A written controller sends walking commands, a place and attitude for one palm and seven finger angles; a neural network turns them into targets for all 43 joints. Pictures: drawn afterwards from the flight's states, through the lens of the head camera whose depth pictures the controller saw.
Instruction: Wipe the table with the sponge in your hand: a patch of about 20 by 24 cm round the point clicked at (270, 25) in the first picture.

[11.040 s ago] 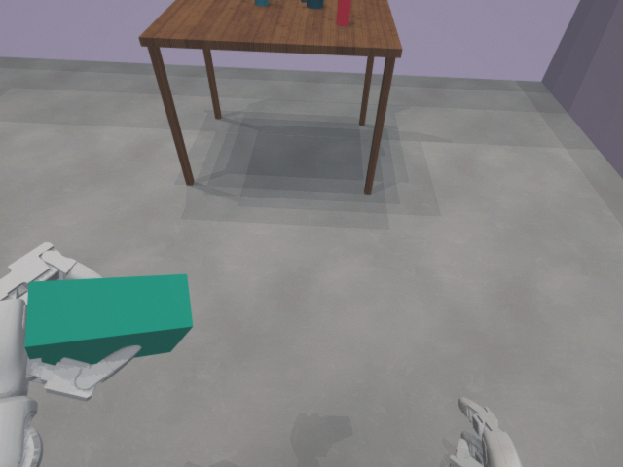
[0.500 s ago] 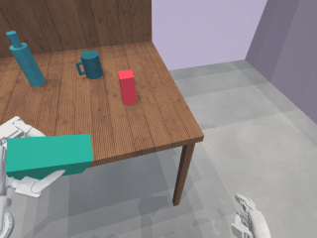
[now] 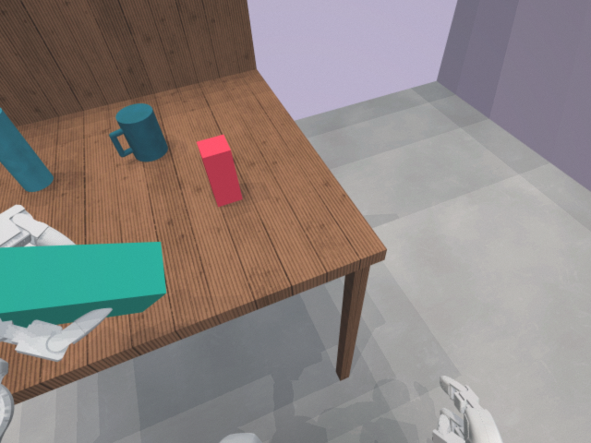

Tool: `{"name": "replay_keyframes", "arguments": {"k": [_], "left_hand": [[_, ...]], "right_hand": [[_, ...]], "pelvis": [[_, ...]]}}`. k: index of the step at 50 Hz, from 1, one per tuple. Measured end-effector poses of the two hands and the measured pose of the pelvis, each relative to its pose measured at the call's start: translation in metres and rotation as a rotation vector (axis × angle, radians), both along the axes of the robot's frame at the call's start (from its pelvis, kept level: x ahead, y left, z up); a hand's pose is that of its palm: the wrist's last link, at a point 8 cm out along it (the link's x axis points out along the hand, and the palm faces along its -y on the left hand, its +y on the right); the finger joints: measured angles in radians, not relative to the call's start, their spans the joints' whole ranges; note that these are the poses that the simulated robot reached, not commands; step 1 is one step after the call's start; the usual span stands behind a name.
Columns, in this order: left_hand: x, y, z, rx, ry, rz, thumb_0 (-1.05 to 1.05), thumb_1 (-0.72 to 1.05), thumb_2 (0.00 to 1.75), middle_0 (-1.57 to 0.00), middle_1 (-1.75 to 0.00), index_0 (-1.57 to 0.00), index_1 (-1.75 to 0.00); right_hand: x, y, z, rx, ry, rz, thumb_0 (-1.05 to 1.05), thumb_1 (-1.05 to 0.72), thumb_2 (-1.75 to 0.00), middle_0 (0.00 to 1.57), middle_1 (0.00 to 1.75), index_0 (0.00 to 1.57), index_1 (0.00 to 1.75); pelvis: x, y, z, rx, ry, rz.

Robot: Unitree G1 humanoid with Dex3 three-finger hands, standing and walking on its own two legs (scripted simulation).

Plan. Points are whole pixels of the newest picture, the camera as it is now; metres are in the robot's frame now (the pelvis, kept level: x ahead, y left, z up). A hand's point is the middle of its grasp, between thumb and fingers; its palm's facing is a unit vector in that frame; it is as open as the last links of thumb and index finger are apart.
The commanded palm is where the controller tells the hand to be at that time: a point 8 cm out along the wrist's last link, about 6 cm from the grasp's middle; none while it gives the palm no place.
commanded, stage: shuffle to correct the standing spot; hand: left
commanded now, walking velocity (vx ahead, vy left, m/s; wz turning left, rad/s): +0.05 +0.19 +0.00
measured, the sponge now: (108, 283) +0.25 +0.20 +0.16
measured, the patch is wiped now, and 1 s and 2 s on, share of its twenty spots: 0.00 0.00 0.00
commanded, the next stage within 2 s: come to a stop and stand still in 0.60 s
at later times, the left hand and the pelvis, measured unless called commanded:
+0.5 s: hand out of the picture +0.25 +0.30 +0.20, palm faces +0.36 -0.80 -0.48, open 9.3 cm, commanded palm +0.20 +0.34 +0.20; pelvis +0.02 +0.07 +0.02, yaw -3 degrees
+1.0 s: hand out of the picture +0.23 +0.38 +0.19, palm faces +0.38 -0.83 -0.42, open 9.3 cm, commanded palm +0.17 +0.41 +0.20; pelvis +0.01 +0.14 +0.02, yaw -1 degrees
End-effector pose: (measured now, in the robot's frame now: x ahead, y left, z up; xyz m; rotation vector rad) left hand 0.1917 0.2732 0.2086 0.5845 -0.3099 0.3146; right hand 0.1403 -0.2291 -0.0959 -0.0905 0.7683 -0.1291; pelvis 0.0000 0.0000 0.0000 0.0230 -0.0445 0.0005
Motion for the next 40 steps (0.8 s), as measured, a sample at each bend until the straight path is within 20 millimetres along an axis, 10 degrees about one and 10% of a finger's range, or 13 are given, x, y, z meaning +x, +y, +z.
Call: {"name": "replay_keyframes", "arguments": {"k": [19, 28, 40], "left_hand": [[0.019, 0.033, 0.008, -0.048, -0.008, -0.048, -0.01, -0.43, 1.03, -0.82, -1.36, -0.82, -1.36], [0.019, 0.085, 0.006, -0.021, 0.005, 0.0, -0.01, -0.43, 1.03, -0.82, -1.36, -0.82, -1.36], [0.001, 0.129, 0.002, -0.054, -0.056, -0.037, -0.01, -0.43, 1.03, -0.82, -1.36, -0.82, -1.36]], "right_hand": [[0.031, 0.043, 0.019, -0.026, -0.035, 0.017, 0.01, -0.91, -0.9, 0.2, 0.3, 0.2, 0.3], [0.038, 0.06, 0.035, -0.118, -0.065, -0.023, 0.01, -0.91, -0.9, 0.2, 0.3, 0.2, 0.3], [0.025, 0.13, 0.031, -0.08, -0.051, 0.002, 0.01, -0.91, -0.9, 0.2, 0.3, 0.2, 0.3]], "pelvis": [[0.02, 0.048, 0.011, 0.009, 0.023, -0.03], [0.024, 0.089, 0.012, 0.031, 0.025, -0.038], [0.011, 0.132, 0.006, -0.005, 0.003, -0.031]]}}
